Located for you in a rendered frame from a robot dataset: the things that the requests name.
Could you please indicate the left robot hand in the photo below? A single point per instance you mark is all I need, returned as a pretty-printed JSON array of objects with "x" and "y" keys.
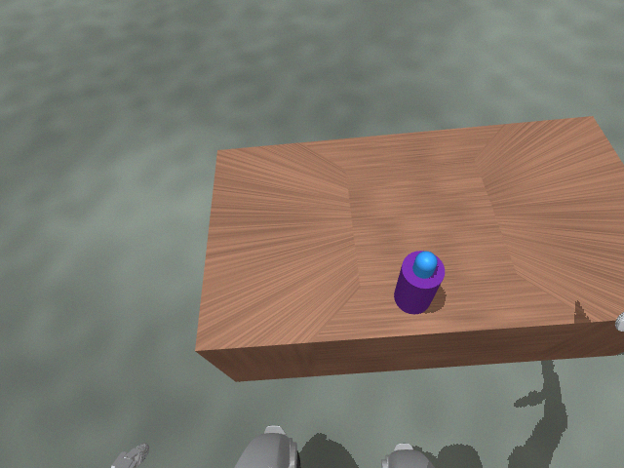
[{"x": 133, "y": 458}]

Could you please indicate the bottle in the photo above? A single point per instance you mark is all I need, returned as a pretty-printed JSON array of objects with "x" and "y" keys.
[{"x": 420, "y": 277}]

